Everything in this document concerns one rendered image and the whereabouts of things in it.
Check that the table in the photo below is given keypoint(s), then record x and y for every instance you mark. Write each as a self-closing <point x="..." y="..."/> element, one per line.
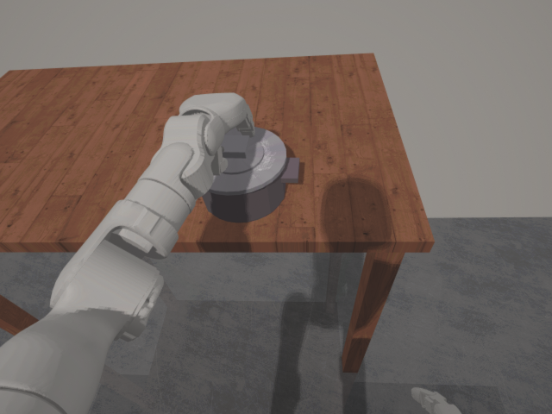
<point x="75" y="140"/>

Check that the left robot upper arm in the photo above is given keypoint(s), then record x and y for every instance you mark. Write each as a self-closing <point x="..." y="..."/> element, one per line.
<point x="55" y="365"/>

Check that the lid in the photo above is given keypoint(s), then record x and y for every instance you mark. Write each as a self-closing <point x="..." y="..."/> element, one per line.
<point x="265" y="161"/>

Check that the knob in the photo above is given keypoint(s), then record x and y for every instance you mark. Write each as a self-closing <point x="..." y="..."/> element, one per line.
<point x="235" y="146"/>

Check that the pot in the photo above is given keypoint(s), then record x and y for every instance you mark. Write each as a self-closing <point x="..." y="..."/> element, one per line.
<point x="253" y="206"/>

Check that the robot right hand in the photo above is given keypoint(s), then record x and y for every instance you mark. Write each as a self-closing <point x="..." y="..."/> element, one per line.
<point x="433" y="402"/>

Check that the left robot forearm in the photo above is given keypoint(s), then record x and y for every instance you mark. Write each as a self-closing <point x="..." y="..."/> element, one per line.
<point x="147" y="221"/>

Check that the robot left hand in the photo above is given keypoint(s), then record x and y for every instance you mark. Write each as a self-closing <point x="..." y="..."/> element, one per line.
<point x="232" y="110"/>

